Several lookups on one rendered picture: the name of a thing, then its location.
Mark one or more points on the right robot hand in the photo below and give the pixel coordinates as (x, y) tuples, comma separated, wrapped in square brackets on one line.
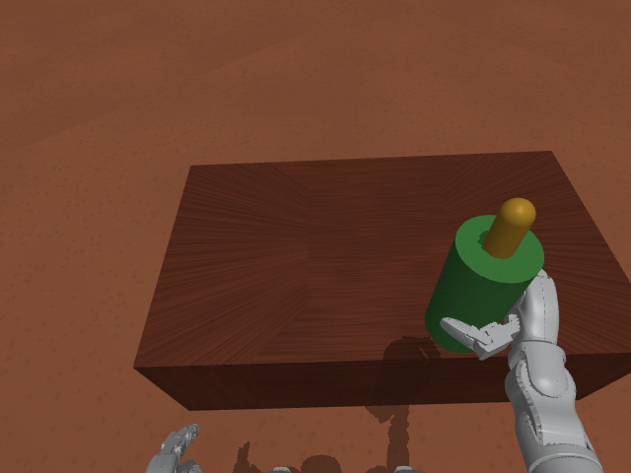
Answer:
[(534, 316)]

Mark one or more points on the bottle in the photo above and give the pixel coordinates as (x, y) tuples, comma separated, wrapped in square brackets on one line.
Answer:
[(492, 261)]

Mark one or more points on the right robot arm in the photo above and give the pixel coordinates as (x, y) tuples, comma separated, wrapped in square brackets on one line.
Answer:
[(550, 434)]

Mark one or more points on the left robot hand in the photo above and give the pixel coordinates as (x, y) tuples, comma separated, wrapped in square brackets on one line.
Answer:
[(173, 449)]

